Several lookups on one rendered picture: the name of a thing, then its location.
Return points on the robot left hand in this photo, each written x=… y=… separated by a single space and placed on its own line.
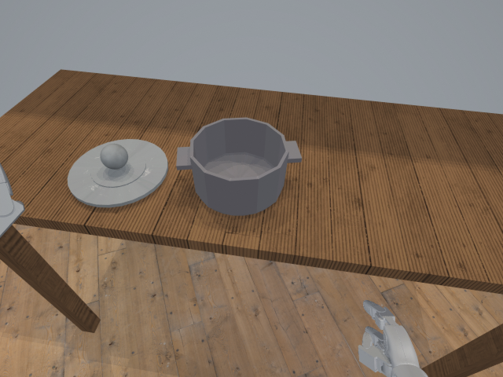
x=10 y=210

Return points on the pot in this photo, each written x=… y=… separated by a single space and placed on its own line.
x=238 y=164

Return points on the knob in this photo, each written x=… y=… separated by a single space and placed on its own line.
x=114 y=156

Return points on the lid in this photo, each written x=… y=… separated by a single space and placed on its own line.
x=92 y=183

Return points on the robot right hand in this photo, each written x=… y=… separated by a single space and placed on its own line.
x=391 y=349

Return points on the table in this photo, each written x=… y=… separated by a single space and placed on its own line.
x=394 y=190

